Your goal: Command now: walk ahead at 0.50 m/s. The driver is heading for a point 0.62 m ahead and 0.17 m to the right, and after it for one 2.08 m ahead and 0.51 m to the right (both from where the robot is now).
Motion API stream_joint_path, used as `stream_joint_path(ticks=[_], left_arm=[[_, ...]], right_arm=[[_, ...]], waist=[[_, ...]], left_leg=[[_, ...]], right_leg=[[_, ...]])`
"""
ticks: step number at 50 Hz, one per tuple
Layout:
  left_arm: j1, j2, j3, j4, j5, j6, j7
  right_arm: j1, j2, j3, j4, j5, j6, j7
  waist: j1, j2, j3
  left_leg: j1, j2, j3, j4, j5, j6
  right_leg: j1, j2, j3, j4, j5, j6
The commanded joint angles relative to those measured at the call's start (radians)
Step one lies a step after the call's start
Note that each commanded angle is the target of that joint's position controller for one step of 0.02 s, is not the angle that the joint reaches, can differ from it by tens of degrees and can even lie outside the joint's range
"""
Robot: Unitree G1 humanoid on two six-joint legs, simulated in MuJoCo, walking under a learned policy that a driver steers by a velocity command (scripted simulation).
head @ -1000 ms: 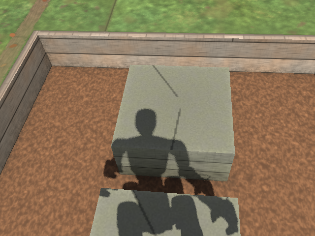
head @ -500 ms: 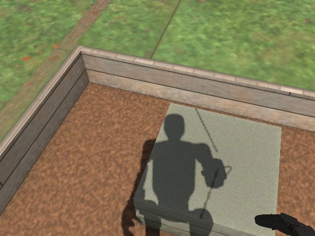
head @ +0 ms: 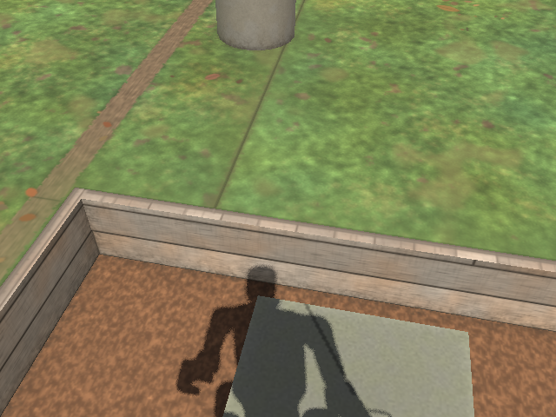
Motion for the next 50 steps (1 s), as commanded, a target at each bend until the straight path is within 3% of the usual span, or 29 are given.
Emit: stream_joint_path(ticks=[1, 2, 3, 4, 7, 9, 10, 12, 14, 16, 17, 18, 20, 22, 23, 24, 25, 26, 28, 29, 31, 32, 33, 34, 36, 40, 44, 48, 50], left_arm=[[0.355, 0.135, 0.038, 0.049, 0.017, -0.036, 0.024], [0.319, 0.175, 0.028, 0.037, -0.004, -0.052, 0.013], [0.405, 0.23, 0.053, 0.066, -0.032, -0.057, 0.014], [0.343, 0.208, 0.051, 0.042, -0.045, -0.062, 0.016], [0.175, 0.146, 0.024, 0.018, -0.038, -0.076, 0.011], [0.232, 0.173, 0.027, 0.053, 0.002, -0.094, 0.022], [0.305, 0.166, 0.027, 0.077, -0.012, -0.093, 0.02], [0.4, 0.166, 0.021, 0.121, -0.013, -0.118, 0.009], [0.35, 0.144, 0.013, 0.108, 0.004, -0.119, 0.007], [0.305, 0.096, -0.006, 0.114, -0.009, -0.085, 0.018], [0.261, 0.08, -0.018, 0.094, -0.039, -0.068, 0.023], [0.267, 0.117, -0.014, 0.106, -0.043, -0.064, 0.021], [0.219, 0.201, -0.01, 0.089, -0.047, -0.084, 0.043], [0.26, 0.269, 0.01, 0.141, -0.036, -0.057, 0.055], [0.246, 0.262, 0.01, 0.144, -0.038, -0.04, 0.055], [0.349, 0.033, -0.05, 0.086, -0.076, -0.052, 0.032], [0.301, 0.079, -0.043, 0.073, -0.078, -0.043, 0.047], [0.214, 0.144, -0.02, 0.059, -0.056, -0.034, 0.041], [0.174, 0.116, -0.011, 0.049, -0.027, -0.016, 0.014], [0.108, 0.09, -0.001, 0.054, -0.024, -0.002, 0.021], [0.072, 0.018, -0.014, 0.03, -0.026, 0.037, 0.021], [0.122, 0.031, -0.018, 0.034, -0.011, 0.03, 0.018], [0.104, 0.012, -0.023, 0.038, -0.017, 0.032, 0.013], [0.115, 0.028, -0.024, 0.015, -0.011, 0.026, -0.006], [0.022, 0.08, -0.004, -0.013, -0.015, 0.03, -0.023], [-0.1, 0.055, -0.004, -0.043, -0.019, 0.026, -0.02], [-0.272, 0.032, -0.008, -0.087, -0.017, 0.009, -0.047], [-0.336, 0.017, -0.021, -0.107, -0.031, 0.003, -0.057], [-0.282, 0.028, -0.021, -0.087, -0.033, 0.002, -0.067]], right_arm=[[-0.16, -0.127, -0.041, -0.101, 0.021, 0.011, -0.018], [-0.072, -0.039, -0.024, -0.123, -0.011, 0.011, -0.036], [0.0, -0.065, -0.034, -0.079, -0.008, 0.016, -0.035], [-0.079, -0.118, -0.046, -0.083, -0.005, 0.03, -0.035], [-0.195, -0.177, -0.07, -0.089, -0.014, 0.064, -0.002], [-0.256, -0.176, -0.085, -0.09, -0.016, 0.085, 0.004], [-0.28, -0.16, -0.079, -0.1, -0.034, 0.085, 0.002], [-0.477, -0.16, -0.084, -0.187, -0.018, 0.075, -0.011], [-0.572, -0.164, -0.078, -0.22, -0.029, 0.093, -0.002], [-0.581, -0.105, -0.049, -0.255, -0.024, 0.111, 0.019], [-0.592, -0.032, -0.021, -0.25, -0.005, 0.109, 0.037], [-0.599, 0.006, -0.008, -0.258, 0.004, 0.109, 0.042], [-0.512, -0.052, -0.025, -0.239, 0.001, 0.112, 0.027], [-0.37, -0.108, -0.038, -0.227, -0.021, 0.08, -0.005], [-0.117, -0.15, -0.055, -0.153, -0.016, 0.062, -0.028], [0.128, -0.298, -0.109, -0.069, -0.021, 0.063, -0.064], [0.152, -0.305, -0.111, -0.061, 0.008, 0.064, -0.05], [0.031, -0.224, -0.08, -0.084, -0.005, 0.051, -0.036], [-0.104, -0.151, -0.066, -0.083, -0.025, 0.033, -0.027], [-0.058, -0.038, -0.03, -0.022, -0.026, -0.008, -0.025], [-0.047, 0.013, -0.021, 0.028, -0.005, -0.049, -0.014], [-0.094, 0.04, -0.019, 0.041, -0.014, -0.041, -0.014], [-0.081, 0.052, -0.014, 0.05, -0.024, -0.034, -0.018], [-0.053, -0.023, -0.032, 0.029, -0.028, -0.032, -0.009], [-0.041, -0.041, -0.03, 0.016, -0.021, -0.029, -0.005], [0.095, -0.038, -0.017, 0.07, -0.011, -0.062, -0.015], [0.228, -0.034, -0.003, 0.123, -0.011, -0.069, -0.033], [0.217, -0.048, 0.0, 0.129, -0.007, -0.059, -0.052], [0.151, -0.107, -0.014, 0.117, -0.001, -0.056, -0.066]], waist=[[0.192, -0.016, 0.062], [0.048, -0.09, 0.116], [0.071, -0.067, 0.082], [0.07, -0.003, 0.137], [0.024, 0.017, 0.255], [0.059, 0.026, 0.27], [0.077, 0.047, 0.232], [0.123, -0.084, 0.276], [0.12, -0.088, 0.317], [0.088, -0.061, 0.28], [0.102, 0.025, 0.279], [0.105, -0.025, 0.266], [0.059, -0.01, 0.188], [-0.025, -0.063, 0.106], [-0.12, -0.106, -0.017], [-0.106, 0.092, -0.267], [-0.105, 0.066, -0.387], [-0.08, -0.021, -0.236], [-0.021, 0.027, -0.047], [-0.015, 0.061, 0.03], [0.035, 0.145, 0.083], [0.11, 0.089, 0.086], [0.112, 0.1, 0.09], [0.082, 0.141, 0.105], [0.062, 0.068, 0.126], [0.021, 0.031, 0.207], [-0.04, 0.091, 0.213], [-0.022, 0.124, 0.236], [0.018, 0.152, 0.213]], left_leg=[[-0.39, 0.109, -0.09, 0.558, 0.525, 0.078], [-0.624, 0.004, -0.14, 0.721, -0.143, 0.046], [-0.737, -0.015, -0.176, 0.797, -0.152, 0.034], [-0.779, 0.033, -0.176, 0.86, -0.106, 0.008], [-0.689, 0.097, -0.13, 0.729, 0.11, -0.068], [-0.737, 0.079, -0.073, 0.746, 0.222, -0.08], [-0.766, 0.078, -0.071, 0.746, 0.245, -0.067], [-0.986, 0.099, -0.118, 0.672, 0.207, -0.065], [-0.967, 0.096, -0.075, 0.532, 0.314, -0.081], [-0.713, 0.069, -0.035, 0.339, 0.513, -0.12], [-0.399, 0.032, 0.092, 0.21, 0.665, -0.101], [-0.261, 0.011, 0.095, 0.205, 0.706, -0.083], [-0.158, -0.038, 0.117, 0.285, 0.463, -0.043], [-0.147, -0.016, 0.016, 0.009, 0.189, 0.015], [0.088, 0.079, -0.047, -0.101, 0.277, 0.031], [0.674, 0.414, -0.448, 0.021, 0.417, 0.174], [0.584, 0.514, -0.692, -0.081, 0.413, 0.153], [0.365, 0.423, -0.559, -0.149, 0.232, 0.124], [0.072, 0.396, -0.451, -0.297, 0.042, 0.117], [-0.038, 0.341, -0.337, -0.339, 0.141, 0.065], [-0.098, 0.303, -0.238, -0.414, 0.178, 0.047], [-0.139, 0.266, -0.143, -0.378, 0.183, 0.0], [-0.171, 0.256, -0.104, -0.378, 0.171, -0.014], [-0.2, 0.284, -0.103, -0.42, 0.115, 0.016], [-0.164, 0.328, -0.1, -0.429, 0.148, 0.03], [-0.102, 0.312, 0.045, -0.417, 0.333, -0.028], [0.081, 0.31, 0.135, -0.326, 0.72, -0.033], [0.077, 0.3, 0.226, -0.325, 0.893, -0.064], [0.061, 0.287, 0.255, -0.273, 1.152, -0.078]], right_leg=[[0.383, -0.133, 0.272, -0.446, 0.142, -0.069], [0.501, -0.324, 0.489, -0.264, 0.894, -0.048], [0.491, -0.395, 0.585, -0.321, 0.893, -0.193], [0.43, -0.406, 0.569, -0.393, 0.672, -0.261], [0.231, -0.282, 0.385, -0.525, 0.564, -0.195], [0.269, -0.242, 0.303, -0.492, 0.648, -0.175], [0.33, -0.25, 0.297, -0.475, 0.716, -0.158], [0.489, -0.235, 0.324, -0.537, 0.46, -0.12], [0.379, -0.171, 0.301, -0.534, 0.278, -0.11], [0.189, -0.115, 0.257, -0.544, 0.43, -0.09], [-0.061, -0.111, 0.189, -0.619, 0.542, -0.077], [-0.105, -0.121, 0.209, -0.636, 0.604, -0.051], [-0.013, -0.168, 0.194, -0.551, 1.011, -0.087], [0.231, -0.194, 0.232, -0.25, 1.04, -0.094], [0.202, -0.165, 0.221, -0.021, 0.844, -0.078], [-0.3, -0.054, 0.162, 0.367, 0.25, -0.01], [-0.324, 0.003, 0.189, 0.495, -0.159, -0.014], [-0.308, -0.036, 0.214, 0.482, -0.084, -0.009], [-0.279, -0.097, 0.182, 0.462, -0.047, -0.021], [-0.277, -0.111, 0.191, 0.515, 0.02, -0.023], [-0.326, -0.089, 0.163, 0.579, 0.021, -0.011], [-0.314, -0.117, 0.197, 0.514, 0.13, -0.021], [-0.324, -0.108, 0.184, 0.508, 0.17, -0.017], [-0.359, -0.1, 0.148, 0.558, 0.151, -0.004], [-0.503, -0.11, 0.156, 0.623, 0.249, -0.007], [-0.648, -0.105, 0.123, 0.576, 0.419, -0.032], [-0.707, -0.082, -0.01, 0.456, 0.429, -0.073], [-0.511, -0.05, -0.1, 0.144, 0.391, -0.097], [-0.306, 0.016, -0.124, -0.026, 0.326, -0.094]])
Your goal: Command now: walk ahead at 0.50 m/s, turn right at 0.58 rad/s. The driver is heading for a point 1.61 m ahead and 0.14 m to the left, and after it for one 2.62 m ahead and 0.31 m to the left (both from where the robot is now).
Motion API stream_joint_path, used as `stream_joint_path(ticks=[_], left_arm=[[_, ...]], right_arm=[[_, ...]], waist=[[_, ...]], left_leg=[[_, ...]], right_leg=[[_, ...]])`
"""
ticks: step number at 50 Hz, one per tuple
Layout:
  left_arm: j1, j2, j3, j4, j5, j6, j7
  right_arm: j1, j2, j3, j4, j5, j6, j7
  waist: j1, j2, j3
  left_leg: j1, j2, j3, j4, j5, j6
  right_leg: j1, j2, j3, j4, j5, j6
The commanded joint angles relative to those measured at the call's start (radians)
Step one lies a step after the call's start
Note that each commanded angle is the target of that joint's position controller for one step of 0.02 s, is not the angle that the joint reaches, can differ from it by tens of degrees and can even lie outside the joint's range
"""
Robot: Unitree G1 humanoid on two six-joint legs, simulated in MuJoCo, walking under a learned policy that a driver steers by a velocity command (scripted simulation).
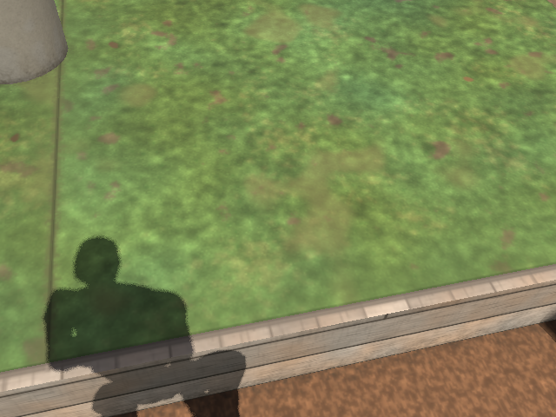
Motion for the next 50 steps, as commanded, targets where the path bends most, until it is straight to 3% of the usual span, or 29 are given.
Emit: stream_joint_path(ticks=[1, 3, 5, 6, 7, 8, 10, 12, 17, 18, 21, 25, 27, 29, 30, 33, 35, 36, 38, 39, 41, 42, 43, 44, 45, 46, 47, 49, 50], left_arm=[[-0.022, 0.092, 0.022, -0.058, -0.004, -0.008, 0.001], [0.17, 0.146, 0.05, -0.012, -0.001, -0.017, 0.017], [0.362, 0.193, 0.085, 0.037, 0.014, -0.043, 0.044], [0.311, 0.269, 0.106, 0.031, -0.017, -0.041, 0.051], [0.327, 0.3, 0.111, 0.013, -0.011, -0.042, 0.049], [0.331, 0.233, 0.106, 0.013, -0.012, -0.05, 0.064], [0.241, 0.149, 0.085, -0.004, -0.007, -0.071, 0.076], [0.235, 0.128, 0.061, -0.003, -0.014, -0.098, 0.08], [0.331, 0.144, 0.038, 0.043, 0.002, -0.109, 0.08], [0.337, 0.146, 0.036, 0.03, 0.007, -0.112, 0.074], [0.392, 0.167, 0.038, 0.048, 0.03, -0.109, 0.069], [0.533, 0.209, 0.051, 0.074, 0.047, -0.129, 0.08], [0.571, 0.214, 0.056, 0.111, 0.027, -0.161, 0.093], [0.522, 0.216, 0.063, 0.136, 0.021, -0.185, 0.11], [0.463, 0.218, 0.062, 0.123, 0.027, -0.198, 0.11], [0.528, 0.207, 0.048, 0.146, 0.047, -0.219, 0.117], [0.556, 0.186, 0.048, 0.168, 0.031, -0.198, 0.115], [0.518, 0.153, 0.036, 0.143, -0.003, -0.167, 0.114], [0.54, 0.16, 0.013, 0.161, -0.041, -0.147, 0.122], [0.486, 0.233, 0.026, 0.131, -0.034, -0.152, 0.129], [0.466, 0.276, 0.042, 0.106, -0.02, -0.128, 0.139], [0.419, 0.291, 0.041, 0.095, -0.018, -0.114, 0.134], [0.488, 0.147, -0.006, 0.048, -0.06, -0.115, 0.113], [0.449, 0.194, 0.008, 0.009, -0.03, -0.126, 0.11], [0.382, 0.183, 0.003, -0.042, -0.013, -0.117, 0.103], [0.356, 0.153, -0.01, -0.07, -0.008, -0.124, 0.084], [0.334, 0.144, -0.013, -0.084, 0.004, -0.123, 0.076], [0.358, 0.15, 0.003, -0.068, 0.028, -0.079, 0.074], [0.29, 0.1, -0.005, -0.112, 0.027, -0.049, 0.095]], right_arm=[[-0.015, -0.264, -0.059, -0.034, 0.016, 0.01, -0.025], [-0.012, -0.306, -0.083, -0.034, 0.013, 0.051, -0.027], [-0.023, -0.293, -0.089, -0.062, 0.001, 0.067, -0.016], [-0.047, -0.178, -0.079, -0.118, -0.013, 0.062, -0.001], [-0.066, -0.145, -0.078, -0.19, 0.016, 0.063, 0.016], [-0.155, -0.193, -0.082, -0.193, 0.018, 0.04, 0.018], [-0.2, -0.181, -0.076, -0.179, 0.018, 0.025, 0.013], [-0.217, -0.195, -0.082, -0.183, -0.002, 0.059, 0.009], [-0.249, -0.151, -0.06, -0.202, -0.029, 0.113, 0.04], [-0.267, -0.161, -0.063, -0.202, -0.017, 0.115, 0.052], [-0.3, -0.245, -0.095, -0.203, -0.008, 0.126, 0.064], [-0.517, -0.277, -0.13, -0.274, 0.0, 0.13, 0.081], [-0.559, -0.285, -0.148, -0.315, -0.023, 0.125, 0.062], [-0.568, -0.309, -0.162, -0.331, -0.007, 0.11, 0.05], [-0.545, -0.279, -0.156, -0.341, 0.007, 0.101, 0.054], [-0.659, -0.235, -0.141, -0.384, 0.003, 0.096, 0.065], [-0.741, -0.204, -0.118, -0.457, 0.001, 0.095, 0.058], [-0.725, -0.146, -0.075, -0.466, -0.014, 0.089, 0.099], [-0.703, -0.096, -0.061, -0.432, 0.015, 0.102, 0.134], [-0.604, -0.142, -0.072, -0.41, -0.017, 0.107, 0.132], [-0.364, -0.24, -0.102, -0.326, -0.035, 0.089, 0.094], [-0.188, -0.291, -0.117, -0.258, -0.041, 0.09, 0.063], [0.034, -0.435, -0.154, -0.221, -0.074, 0.101, 0.044], [0.01, -0.437, -0.17, -0.229, 0.01, 0.119, 0.023], [-0.112, -0.433, -0.162, -0.24, 0.024, 0.115, 0.014], [-0.183, -0.396, -0.152, -0.214, 0.016, 0.114, 0.015], [-0.236, -0.364, -0.141, -0.231, 0.004, 0.114, 0.008], [-0.232, -0.2, -0.087, -0.196, -0.031, 0.091, 0.028], [-0.233, -0.242, -0.097, -0.166, -0.027, 0.082, 0.024]], waist=[[0.092, 0.178, 0.074], [0.178, 0.215, -0.048], [0.251, 0.139, -0.151], [0.153, -0.08, -0.206], [0.137, -0.121, -0.291], [0.153, -0.019, -0.187], [0.089, 0.106, -0.037], [0.055, 0.121, -0.06], [0.058, 0.02, -0.078], [0.077, -0.005, -0.087], [0.098, -0.036, -0.045], [0.19, -0.061, 0.114], [0.189, -0.035, 0.156], [0.148, -0.063, 0.159], [0.103, -0.023, 0.178], [0.158, -0.032, 0.168], [0.169, 0.006, 0.202], [0.155, 0.174, 0.171], [0.163, 0.096, 0.09], [0.083, -0.02, 0.055], [-0.036, -0.128, -0.065], [-0.128, -0.158, -0.134], [-0.185, 0.003, -0.34], [-0.115, -0.121, -0.625], [-0.068, -0.092, -0.52], [-0.008, -0.098, -0.292], [0.017, -0.091, -0.182], [0.068, -0.108, -0.095], [0.083, 0.002, -0.039]], left_leg=[[-0.1, 0.234, -0.02, 0.104, 1.26, 0.021], [-0.02, 0.249, -0.036, 0.41, 1.392, 0.047], [-0.241, 0.223, -0.067, 0.859, 0.957, 0.054], [-0.551, 0.075, -0.107, 1.128, -0.042, 0.036], [-0.837, -0.073, -0.261, 1.343, -0.121, -0.022], [-0.915, 0.001, -0.331, 1.288, 0.001, -0.012], [-0.766, 0.066, -0.375, 1.123, 0.08, -0.009], [-0.649, 0.072, -0.384, 1.0, 0.034, -0.022], [-0.551, 0.026, -0.298, 0.777, 0.158, -0.02], [-0.535, -0.003, -0.255, 0.811, 0.265, -0.017], [-0.697, 0.006, -0.305, 0.891, 0.299, 0.029], [-1.145, -0.062, -0.41, 0.938, 0.192, 0.047], [-1.357, -0.044, -0.492, 0.908, 0.097, 0.036], [-1.427, -0.016, -0.565, 0.86, 0.091, 0.027], [-1.287, -0.018, -0.507, 0.706, 0.173, 0.018], [-1.29, -0.025, -0.393, 0.701, 0.223, 0.013], [-1.377, -0.03, -0.331, 0.605, 0.163, 0.018], [-1.092, -0.039, -0.167, 0.408, 0.388, 0.019], [-0.689, -0.081, -0.123, 0.334, 0.594, 0.067], [-0.59, -0.119, -0.132, 0.402, 0.563, 0.101], [-0.344, -0.19, -0.111, 0.411, 0.388, 0.177], [-0.151, -0.142, -0.198, 0.339, 0.34, 0.238], [0.499, 0.234, -0.721, 0.497, 0.545, 0.549], [0.427, 0.348, -1.019, 0.358, 0.741, 0.51], [0.231, 0.267, -0.978, 0.28, 0.589, 0.439], [-0.003, 0.239, -0.931, 0.156, 0.451, 0.407], [-0.176, 0.218, -0.867, 0.112, 0.364, 0.388], [-0.447, 0.169, -0.772, 0.031, 0.241, 0.319], [-0.552, 0.146, -0.753, 0.024, 0.204, 0.336]], right_leg=[[0.213, 0.091, -0.049, -0.194, -0.161, -0.008], [0.396, 0.134, -0.029, -0.305, -0.282, -0.051], [0.724, 0.089, 0.139, -0.423, -0.308, -0.099], [0.934, -0.157, 0.462, -0.311, -0.065, -0.129], [1.066, -0.287, 0.839, -0.481, -0.058, -0.354], [0.975, -0.293, 0.731, -0.582, -0.023, -0.312], [0.675, -0.233, 0.567, -0.62, 0.172, -0.229], [0.584, -0.202, 0.475, -0.648, 0.248, -0.202], [0.561, -0.104, 0.292, -0.654, 0.407, -0.088], [0.536, -0.079, 0.261, -0.642, 0.351, -0.062], [0.651, -0.14, 0.31, -0.6, 0.277, -0.053], [0.941, -0.204, 0.399, -0.617, 0.072, -0.098], [1.13, -0.272, 0.435, -0.644, 0.016, -0.128], [1.214, -0.304, 0.373, -0.648, 0.048, -0.042], [1.041, -0.233, 0.276, -0.708, -0.026, -0.025], [1.013, -0.201, 0.255, -0.745, -0.112, -0.026], [1.078, -0.168, 0.18, -0.766, 0.081, 0.003], [0.895, -0.136, 0.109, -0.809, 0.22, 0.005], [0.755, -0.158, 0.069, -0.875, 0.387, 0.033], [0.759, -0.172, 0.026, -0.783, 0.727, 0.078], [0.734, -0.183, 0.018, -0.373, 1.027, 0.105], [0.657, -0.157, 0.003, -0.06, 0.957, 0.132], [-0.014, -0.008, 0.055, 0.649, 0.152, 0.237], [0.096, 0.094, 0.229, 0.721, -0.531, 0.176], [0.114, 0.045, 0.281, 0.665, -0.418, 0.158], [0.089, -0.001, 0.257, 0.539, -0.392, 0.147], [0.104, -0.037, 0.248, 0.501, -0.437, 0.132], [0.212, -0.079, 0.284, 0.392, -0.332, 0.138], [0.178, -0.046, 0.23, 0.484, -0.431, 0.148]])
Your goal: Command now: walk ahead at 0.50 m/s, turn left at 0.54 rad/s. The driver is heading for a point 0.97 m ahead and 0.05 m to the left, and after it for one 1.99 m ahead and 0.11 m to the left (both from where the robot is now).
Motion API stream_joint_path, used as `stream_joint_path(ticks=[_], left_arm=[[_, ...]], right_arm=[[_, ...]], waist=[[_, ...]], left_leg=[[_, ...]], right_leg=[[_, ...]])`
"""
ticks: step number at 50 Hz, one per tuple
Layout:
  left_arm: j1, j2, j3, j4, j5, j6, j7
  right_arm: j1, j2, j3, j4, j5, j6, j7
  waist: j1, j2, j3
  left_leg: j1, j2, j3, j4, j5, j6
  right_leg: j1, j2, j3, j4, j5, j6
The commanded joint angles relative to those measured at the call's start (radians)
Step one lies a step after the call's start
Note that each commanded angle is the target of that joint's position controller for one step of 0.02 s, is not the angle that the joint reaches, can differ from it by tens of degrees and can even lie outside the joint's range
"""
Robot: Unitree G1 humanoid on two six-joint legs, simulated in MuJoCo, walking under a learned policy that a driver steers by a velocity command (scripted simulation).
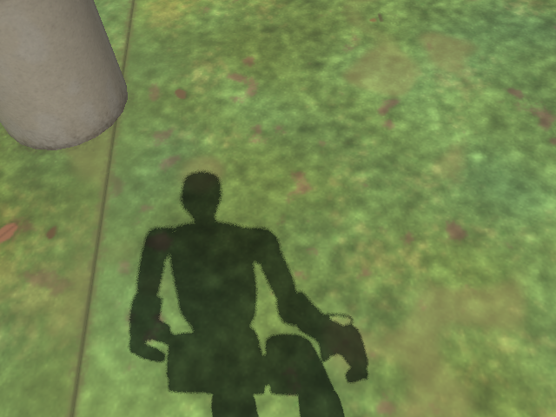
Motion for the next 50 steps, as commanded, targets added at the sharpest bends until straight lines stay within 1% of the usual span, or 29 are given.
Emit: stream_joint_path(ticks=[1, 2, 3, 4, 6, 7, 11, 12, 14, 15, 16, 17, 18, 19, 20, 21, 23, 27, 34, 36, 39, 40, 41, 42, 43, 44, 45, 47, 50], left_arm=[[0.067, 0.064, 0.026, -0.097, 0.022, 0.051, 0.024], [0.066, 0.05, 0.015, -0.131, 0.03, 0.054, 0.026], [0.044, 0.077, 0.014, -0.176, 0.011, 0.047, 0.016], [0.004, 0.097, 0.022, -0.165, -0.002, 0.033, 0.003], [-0.004, 0.087, 0.022, -0.156, 0.033, 0.016, 0.002], [-0.042, 0.094, 0.027, -0.172, 0.033, 0.013, 0.001], [-0.221, 0.114, 0.033, -0.23, 0.002, 0.007, -0.018], [-0.223, 0.102, 0.032, -0.23, 0.007, 0.009, -0.03], [-0.089, 0.129, 0.048, -0.192, -0.01, -0.002, -0.039], [0.013, 0.146, 0.065, -0.158, -0.024, -0.009, -0.026], [0.147, 0.175, 0.085, -0.114, -0.015, -0.012, -0.011], [0.253, 0.224, 0.097, -0.104, 0.019, -0.02, 0.008], [0.245, 0.293, 0.099, -0.128, 0.049, -0.014, 0.018], [0.205, 0.321, 0.122, -0.111, 0.04, -0.005, 0.017], [0.119, 0.212, 0.101, -0.126, 0.03, -0.009, 0.005], [0.078, 0.148, 0.084, -0.128, 0.025, -0.023, -0.004], [0.106, 0.108, 0.069, -0.09, 0.016, -0.042, -0.007], [0.199, 0.141, 0.082, -0.027, -0.006, -0.078, -0.003], [0.251, 0.148, 0.088, 0.05, -0.008, -0.055, -0.006], [0.273, 0.158, 0.093, 0.084, -0.015, -0.051, -0.005], [0.24, 0.181, 0.098, 0.099, -0.017, -0.035, 0.007], [0.222, 0.179, 0.097, 0.085, -0.023, -0.027, 0.009], [0.22, 0.144, 0.088, 0.041, -0.021, -0.023, 0.011], [0.36, 0.052, 0.072, 0.025, -0.034, -0.014, 0.01], [0.296, 0.129, 0.089, 0.033, -0.005, -0.007, 0.015], [0.19, 0.135, 0.091, 0.009, -0.003, -0.012, 0.008], [0.156, 0.113, 0.084, 0.003, -0.007, -0.017, 0.0], [0.178, 0.098, 0.081, 0.02, 0.008, 0.004, -0.017], [0.141, 0.07, 0.077, 0.007, 0.026, 0.032, -0.033]], right_arm=[[0.142, -0.113, -0.023, 0.023, -0.005, -0.036, -0.009], [0.079, -0.147, -0.027, 0.012, -0.001, -0.032, -0.019], [-0.034, -0.176, -0.027, -0.06, 0.005, -0.012, -0.022], [-0.041, -0.138, -0.021, -0.077, 0.019, -0.017, -0.019], [0.041, -0.143, -0.038, -0.071, 0.015, -0.071, 0.001], [0.069, -0.154, -0.046, -0.069, 0.015, -0.081, 0.002], [0.166, -0.189, -0.074, -0.078, 0.022, -0.071, -0.008], [0.189, -0.189, -0.08, -0.064, 0.033, -0.071, 0.0], [0.126, -0.192, -0.086, -0.094, 0.026, -0.056, -0.002], [0.103, -0.195, -0.087, -0.099, 0.025, -0.057, 0.007], [0.092, -0.174, -0.079, -0.099, 0.026, -0.057, 0.019], [0.117, -0.094, -0.052, -0.115, 0.035, -0.062, 0.026], [0.147, 0.026, -0.017, -0.16, 0.036, -0.064, 0.017], [0.245, -0.017, -0.022, -0.158, 0.034, -0.061, 0.018], [0.202, -0.067, -0.026, -0.135, 0.017, -0.051, 0.01], [0.116, -0.074, -0.025, -0.146, 0.016, -0.052, 0.02], [0.032, -0.086, -0.03, -0.177, 0.02, -0.039, 0.039], [-0.015, -0.07, -0.023, -0.222, 0.015, -0.023, 0.039], [-0.242, -0.005, 0.027, -0.309, 0.023, -0.032, 0.06], [-0.223, -0.029, 0.018, -0.309, 0.016, -0.03, 0.05], [0.013, -0.078, -0.007, -0.235, 0.004, -0.038, 0.025], [0.153, -0.107, -0.022, -0.187, -0.01, -0.046, 0.012], [0.297, -0.186, -0.043, -0.172, -0.024, -0.047, -0.003], [0.254, -0.25, -0.05, -0.18, -0.027, -0.045, 0.0], [0.194, -0.188, -0.05, -0.191, 0.025, -0.032, 0.0], [0.12, -0.12, -0.028, -0.192, 0.033, -0.036, 0.001], [0.098, -0.09, -0.019, -0.178, 0.029, -0.044, 0.007], [0.095, -0.07, -0.009, -0.153, 0.027, -0.058, 0.006], [0.168, -0.097, -0.013, -0.102, 0.039, -0.079, 0.0]], waist=[[0.018, 0.054, -0.154], [0.087, 0.045, -0.172], [0.118, 0.058, -0.106], [0.095, 0.024, -0.11], [0.036, 0.07, -0.144], [0.015, 0.058, -0.14], [-0.063, 0.057, -0.095], [-0.074, 0.071, -0.109], [-0.007, 0.113, -0.14], [0.049, 0.096, -0.161], [0.118, 0.015, -0.226], [0.146, -0.134, -0.317], [0.088, -0.328, -0.286], [0.008, -0.38, -0.3], [-0.005, -0.172, -0.195], [0.013, -0.089, -0.125], [0.022, -0.09, -0.118], [0.01, -0.1, -0.136], [0.056, -0.111, -0.045], [0.048, -0.112, -0.049], [-0.067, -0.094, -0.17], [-0.123, -0.069, -0.257], [-0.166, 0.061, -0.377], [-0.051, 0.25, -0.435], [-0.064, 0.13, -0.354], [-0.037, 0.057, -0.198], [-0.016, 0.029, -0.138], [0.03, 0.038, -0.121], [0.034, 0.039, -0.09]], left_leg=[[0.128, 0.317, -0.487, -0.298, -0.204, 0.214], [0.073, 0.264, -0.421, -0.315, -0.332, 0.168], [-0.12, 0.215, -0.332, -0.343, -0.42, 0.171], [-0.181, 0.182, -0.295, -0.356, -0.341, 0.175], [-0.057, 0.24, -0.356, -0.344, -0.155, 0.201], [0.021, 0.259, -0.386, -0.34, -0.159, 0.194], [0.259, 0.284, -0.428, -0.326, -0.161, 0.144], [0.286, 0.289, -0.416, -0.303, -0.107, 0.124], [0.253, 0.267, -0.41, -0.229, -0.034, 0.062], [0.235, 0.251, -0.403, -0.119, 0.05, 0.041], [0.216, 0.196, -0.343, 0.085, 0.098, 0.014], [0.099, 0.13, -0.257, 0.378, -0.057, -0.023], [-0.138, 0.062, -0.172, 0.632, -0.469, -0.049], [-0.28, 0.05, -0.137, 0.788, -0.44, -0.057], [-0.296, 0.13, -0.164, 0.841, -0.331, -0.05], [-0.267, 0.147, -0.168, 0.806, -0.257, -0.055], [-0.225, 0.161, -0.18, 0.733, -0.224, -0.066], [-0.27, 0.141, -0.144, 0.653, -0.191, -0.08], [-0.114, 0.162, 0.032, 0.132, -0.026, -0.07], [-0.041, 0.142, 0.047, 0.078, -0.01, -0.026], [0.187, 0.086, 0.044, -0.012, -0.02, 0.038], [0.401, 0.124, 0.004, -0.025, 0.009, 0.064], [0.61, 0.365, -0.245, -0.021, -0.061, 0.105], [0.76, 0.6, -0.707, -0.13, -0.05, 0.236], [0.655, 0.56, -0.737, -0.215, -0.16, 0.246], [0.514, 0.51, -0.567, -0.238, -0.172, 0.214], [0.411, 0.454, -0.457, -0.266, -0.071, 0.178], [0.296, 0.376, -0.319, -0.314, 0.025, 0.122], [0.283, 0.366, -0.263, -0.368, 0.102, 0.131]], right_leg=[[-0.208, -0.002, -0.006, 0.216, -0.052, -0.007], [-0.202, -0.05, 0.055, 0.057, 0.013, -0.005], [-0.093, -0.054, 0.001, -0.227, -0.039, 0.021], [0.005, -0.044, -0.053, -0.29, 0.078, 0.044], [-0.059, -0.064, -0.04, -0.297, 0.238, 0.032], [-0.118, -0.083, -0.014, -0.334, 0.277, 0.026], [-0.191, -0.064, -0.005, -0.557, 0.246, 0.021], [-0.136, -0.046, -0.018, -0.582, 0.27, 0.014], [0.086, -0.005, -0.022, -0.709, 0.201, 0.011], [0.216, 0.023, -0.036, -0.779, 0.183, 0.008], [0.375, 0.045, -0.076, -0.845, 0.158, 0.002], [0.552, -0.117, 0.098, -0.887, -0.051, -0.02], [0.621, -0.333, 0.468, -0.981, -0.125, -0.047], [0.58, -0.392, 0.818, -1.107, -0.153, -0.16], [0.484, -0.348, 0.667, -1.087, -0.203, -0.172], [0.388, -0.269, 0.471, -1.071, -0.085, -0.159], [0.353, -0.183, 0.253, -1.058, 0.174, -0.124], [0.439, -0.188, 0.168, -1.059, 0.475, -0.156], [0.417, -0.123, 0.01, -1.157, 0.573, -0.136], [0.456, -0.148, -0.005, -1.114, 0.766, -0.126], [0.514, -0.137, -0.054, -0.817, 1.077, -0.088], [0.405, -0.104, -0.07, -0.632, 0.947, -0.071], [0.221, -0.033, -0.114, -0.316, 0.511, -0.06], [-0.087, 0.133, -0.069, -0.003, -0.217, -0.036], [-0.176, 0.083, 0.009, 0.06, -0.143, -0.042], [-0.206, 0.036, 0.006, 0.021, -0.049, -0.042], [-0.177, 0.011, -0.003, -0.042, -0.007, -0.038], [-0.082, -0.023, -0.009, -0.133, 0.018, -0.021], [-0.124, -0.039, -0.037, -0.209, 0.051, 0.006]])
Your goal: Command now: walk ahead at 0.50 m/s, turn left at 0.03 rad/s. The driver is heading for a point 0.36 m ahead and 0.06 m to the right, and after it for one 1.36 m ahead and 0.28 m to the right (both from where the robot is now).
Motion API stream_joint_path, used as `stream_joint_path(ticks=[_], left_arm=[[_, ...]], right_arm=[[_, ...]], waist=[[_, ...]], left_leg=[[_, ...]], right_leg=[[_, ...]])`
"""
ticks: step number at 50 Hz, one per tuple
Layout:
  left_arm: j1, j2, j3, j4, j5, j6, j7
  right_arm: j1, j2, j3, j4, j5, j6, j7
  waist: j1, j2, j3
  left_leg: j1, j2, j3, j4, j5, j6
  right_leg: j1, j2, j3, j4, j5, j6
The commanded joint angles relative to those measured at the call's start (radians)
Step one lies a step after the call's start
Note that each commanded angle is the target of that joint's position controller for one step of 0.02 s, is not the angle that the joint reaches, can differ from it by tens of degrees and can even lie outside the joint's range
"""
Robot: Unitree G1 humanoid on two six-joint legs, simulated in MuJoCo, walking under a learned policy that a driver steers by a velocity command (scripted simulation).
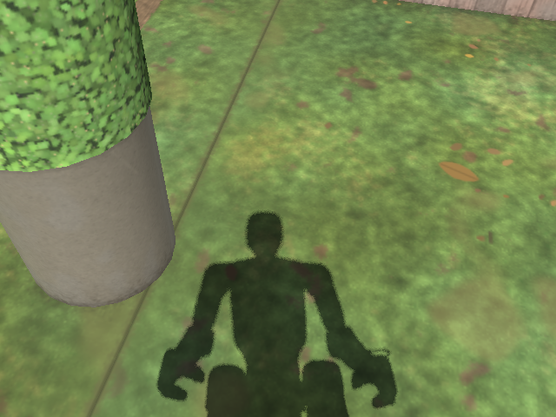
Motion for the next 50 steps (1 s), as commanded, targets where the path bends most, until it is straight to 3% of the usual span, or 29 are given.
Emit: stream_joint_path(ticks=[1, 3, 7, 10, 13, 14, 16, 17, 18, 19, 20, 21, 22, 23, 25, 27, 30, 35, 39, 42, 43, 44, 45, 46, 47, 48, 49, 50], left_arm=[[0.038, 0.043, 0.01, -0.046, 0.013, 0.018, -0.015], [-0.07, 0.04, 0.004, -0.082, 0.012, 0.019, -0.016], [-0.207, 0.031, -0.004, -0.12, 0.0, 0.012, -0.021], [-0.304, 0.043, -0.005, -0.144, 0.005, 0.01, -0.022], [-0.369, 0.046, -0.005, -0.167, -0.001, 0.004, -0.025], [-0.374, 0.049, -0.006, -0.17, -0.001, 0.0, -0.029], [-0.32, 0.063, 0.001, -0.149, 0.001, -0.007, -0.022], [-0.229, 0.082, 0.01, -0.119, 0.005, -0.011, -0.014], [-0.071, 0.107, 0.022, -0.067, 0.015, -0.021, -0.002], [0.127, 0.168, 0.04, -0.023, 0.043, -0.027, 0.01], [0.19, 0.269, 0.07, -0.01, 0.052, -0.025, 0.013], [0.147, 0.222, 0.065, -0.009, 0.008, -0.013, 0.009], [0.039, 0.173, 0.052, -0.018, -0.005, -0.014, 0.008], [-0.011, 0.116, 0.037, -0.017, -0.004, -0.021, 0.003], [-0.037, 0.073, 0.023, 0.006, -0.011, -0.033, 0.003], [-0.014, 0.087, 0.024, 0.026, -0.019, -0.048, 0.0], [0.028, 0.115, 0.033, 0.064, -0.026, -0.062, 0.0], [0.095, 0.122, 0.034, 0.111, -0.027, -0.054, 0.003], [0.156, 0.13, 0.035, 0.154, -0.024, -0.054, 0.014], [0.146, 0.146, 0.038, 0.173, -0.022, -0.049, 0.019], [0.129, 0.149, 0.037, 0.176, -0.022, -0.048, 0.022], [0.117, 0.137, 0.032, 0.172, -0.02, -0.044, 0.022], [0.102, 0.102, 0.019, 0.137, -0.022, -0.046, 0.023], [0.218, 0.021, 0.005, 0.131, -0.052, -0.044, 0.015], [0.168, 0.115, 0.028, 0.149, -0.025, -0.034, 0.017], [0.1, 0.101, 0.027, 0.128, -0.022, -0.038, 0.009], [0.065, 0.079, 0.022, 0.125, -0.025, -0.039, 0.006], [0.055, 0.064, 0.021, 0.131, -0.022, -0.026, 0.007]], right_arm=[[0.041, -0.105, -0.021, -0.025, 0.012, -0.032, -0.005], [0.066, -0.117, -0.024, -0.004, 0.011, -0.035, -0.003], [0.119, -0.115, -0.024, 0.031, 0.012, -0.035, 0.002], [0.174, -0.117, -0.025, 0.062, -0.001, -0.027, -0.005], [0.189, -0.125, -0.026, 0.083, -0.009, -0.02, -0.013], [0.188, -0.114, -0.02, 0.094, -0.009, -0.016, -0.018], [0.159, -0.143, -0.025, 0.096, -0.013, -0.012, -0.024], [0.15, -0.159, -0.028, 0.101, -0.016, -0.009, -0.023], [0.143, -0.155, -0.026, 0.103, -0.014, -0.005, -0.022], [0.129, -0.112, -0.012, 0.072, -0.002, -0.011, -0.018], [0.228, -0.013, 0.009, 0.041, 0.043, -0.013, -0.009], [0.162, -0.114, -0.018, 0.059, 0.013, -0.013, -0.018], [0.082, -0.109, -0.02, 0.038, 0.015, -0.016, -0.015], [0.049, -0.089, -0.011, 0.033, 0.014, -0.02, -0.011], [0.067, -0.063, -0.008, 0.043, -0.009, 0.008, -0.001], [0.067, -0.053, -0.01, 0.043, -0.03, 0.03, 0.01], [-0.021, -0.033, -0.006, 0.023, -0.036, 0.049, 0.018], [-0.242, -0.017, 0.01, -0.026, -0.022, 0.038, 0.025], [-0.328, -0.026, 0.009, -0.044, -0.014, 0.03, 0.014], [-0.293, -0.047, 0.0, -0.043, -0.024, 0.014, 0.007], [-0.22, -0.053, -0.007, -0.021, -0.03, 0.006, 0.001], [-0.06, -0.079, -0.021, 0.035, -0.046, -0.009, -0.013], [0.141, -0.155, -0.043, 0.073, -0.066, -0.021, -0.026], [0.204, -0.266, -0.073, 0.095, -0.062, -0.017, -0.022], [0.156, -0.199, -0.066, 0.094, -0.031, -0.009, -0.013], [0.059, -0.138, -0.051, 0.076, -0.027, -0.008, -0.007], [-0.001, -0.08, -0.037, 0.068, -0.029, -0.012, -0.004], [-0.031, -0.047, -0.027, 0.066, -0.023, -0.018, -0.011]], waist=[[0.024, 0.062, 0.018], [0.002, 0.044, 0.036], [-0.037, 0.072, 0.045], [-0.073, 0.07, 0.065], [-0.084, 0.082, 0.075], [-0.076, 0.087, 0.069], [-0.04, 0.1, 0.046], [0.003, 0.105, -0.007], [0.073, 0.087, -0.099], [0.152, 0.03, -0.23], [0.114, -0.218, -0.369], [0.111, -0.107, -0.336], [0.065, -0.063, -0.159], [0.043, -0.016, -0.081], [-0.018, -0.035, -0.026], [-0.036, -0.049, -0.031], [-0.036, -0.061, 0.016], [0.025, -0.046, 0.061], [0.055, -0.044, 0.08], [0.032, -0.038, 0.065], [-0.008, -0.028, 0.033], [-0.074, 0.024, -0.053], [-0.15, 0.127, -0.201], [-0.105, 0.344, -0.277], [-0.102, 0.18, -0.207], [-0.071, 0.132, -0.111], [-0.051, 0.078, -0.062], [-0.027, 0.085, -0.031]], left_leg=[[0.052, 0.284, -0.262, -0.246, 0.188, 0.139], [0.086, 0.278, -0.238, -0.269, 0.199, 0.13], [0.139, 0.243, -0.165, -0.263, 0.289, 0.087], [0.233, 0.26, -0.154, -0.239, 0.348, 0.071], [0.311, 0.28, -0.153, -0.196, 0.399, 0.066], [0.332, 0.286, -0.152, -0.181, 0.431, 0.061], [0.335, 0.288, -0.136, -0.087, 0.648, 0.042], [0.333, 0.281, -0.124, 0.033, 0.776, 0.03], [0.276, 0.247, -0.089, 0.219, 0.779, 0.011], [0.08, 0.217, -0.065, 0.494, 0.506, -0.003], [-0.315, 0.02, -0.004, 0.899, -0.19, -0.054], [-0.401, 0.022, -0.146, 0.992, -0.32, -0.038], [-0.432, 0.076, -0.153, 0.971, -0.225, -0.036], [-0.402, 0.109, -0.143, 0.908, -0.172, -0.037], [-0.297, 0.146, -0.128, 0.803, -0.152, -0.05], [-0.255, 0.139, -0.11, 0.747, -0.135, -0.065], [-0.321, 0.163, -0.09, 0.633, -0.042, -0.084], [-0.335, 0.163, -0.043, 0.314, 0.13, -0.107], [-0.306, 0.147, -0.021, 0.21, 0.129, -0.099], [-0.248, 0.125, -0.009, 0.165, 0.029, -0.062], [-0.145, 0.099, 0.005, 0.117, 0.015, -0.044], [0.056, 0.095, -0.007, 0.065, 0.011, -0.014], [0.31, 0.292, -0.23, 0.04, -0.079, 0.049], [0.538, 0.517, -0.673, -0.073, -0.117, 0.182], [0.477, 0.488, -0.671, -0.089, -0.115, 0.19], [0.386, 0.446, -0.531, -0.093, -0.073, 0.165], [0.287, 0.409, -0.421, -0.129, -0.003, 0.132], [0.214, 0.379, -0.341, -0.16, 0.033, 0.097]], right_leg=[[-0.129, -0.056, 0.004, -0.059, 0.074, 0.027], [-0.196, -0.07, -0.005, -0.145, 0.158, 0.034], [-0.181, -0.051, -0.039, -0.353, 0.303, 0.03], [-0.202, -0.038, -0.054, -0.445, 0.341, 0.017], [-0.185, -0.016, -0.058, -0.522, 0.295, -0.007], [-0.157, -0.004, -0.061, -0.551, 0.266, -0.021], [-0.027, 0.045, -0.085, -0.597, 0.194, -0.051], [0.089, 0.077, -0.092, -0.615, 0.158, -0.071], [0.29, 0.086, -0.091, -0.659, 0.175, -0.102], [0.571, -0.081, 0.075, -0.641, 0.113, -0.16], [0.869, -0.392, 0.586, -0.702, 0.078, -0.312], [0.803, -0.366, 0.687, -0.795, 0.11, -0.305], [0.646, -0.319, 0.486, -0.802, 0.163, -0.272], [0.521, -0.275, 0.38, -0.833, 0.278, -0.248], [0.363, -0.195, 0.237, -0.883, 0.373, -0.195], [0.318, -0.173, 0.185, -0.909, 0.43, -0.191], [0.295, -0.157, 0.138, -0.976, 0.332, -0.19], [0.337, -0.12, 0.079, -1.008, 0.26, -0.162], [0.409, -0.142, 0.077, -0.975, 0.29, -0.174], [0.482, -0.174, 0.082, -0.886, 0.455, -0.17], [0.48, -0.158, 0.06, -0.794, 0.579, -0.154], [0.437, -0.105, 0.013, -0.601, 0.648, -0.128], [0.272, -0.048, -0.039, -0.31, 0.432, -0.096], [-0.071, 0.137, -0.067, -0.001, -0.182, -0.053], [-0.173, 0.098, 0.064, 0.104, -0.225, -0.069], [-0.202, 0.052, 0.08, 0.104, -0.143, -0.077], [-0.173, 0.017, 0.081, 0.055, -0.073, -0.073], [-0.133, -0.007, 0.073, 0.006, -0.039, -0.067]])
